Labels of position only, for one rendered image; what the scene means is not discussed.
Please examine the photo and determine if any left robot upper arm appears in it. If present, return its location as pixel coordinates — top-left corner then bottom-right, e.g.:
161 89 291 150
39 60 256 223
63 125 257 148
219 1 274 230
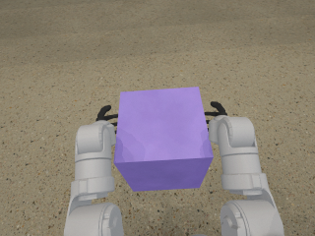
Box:
64 202 124 236

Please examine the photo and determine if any left robot forearm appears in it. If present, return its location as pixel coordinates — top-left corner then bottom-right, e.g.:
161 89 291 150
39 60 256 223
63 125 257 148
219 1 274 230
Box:
63 120 116 236

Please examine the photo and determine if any right robot upper arm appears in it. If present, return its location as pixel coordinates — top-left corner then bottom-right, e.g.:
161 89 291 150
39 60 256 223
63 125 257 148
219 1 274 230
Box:
220 199 284 236

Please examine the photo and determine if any right robot hand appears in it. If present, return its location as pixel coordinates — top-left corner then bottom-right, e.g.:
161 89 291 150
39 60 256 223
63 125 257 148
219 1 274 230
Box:
204 101 227 132

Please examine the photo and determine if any carton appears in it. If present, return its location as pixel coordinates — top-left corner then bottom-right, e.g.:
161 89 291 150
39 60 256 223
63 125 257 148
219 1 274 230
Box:
113 87 214 192

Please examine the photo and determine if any left robot hand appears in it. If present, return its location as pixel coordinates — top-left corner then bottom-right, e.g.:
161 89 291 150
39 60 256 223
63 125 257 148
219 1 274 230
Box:
95 105 118 134

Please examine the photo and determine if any right robot forearm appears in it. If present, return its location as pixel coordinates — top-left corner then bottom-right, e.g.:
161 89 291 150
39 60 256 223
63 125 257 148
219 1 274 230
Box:
209 115 284 232

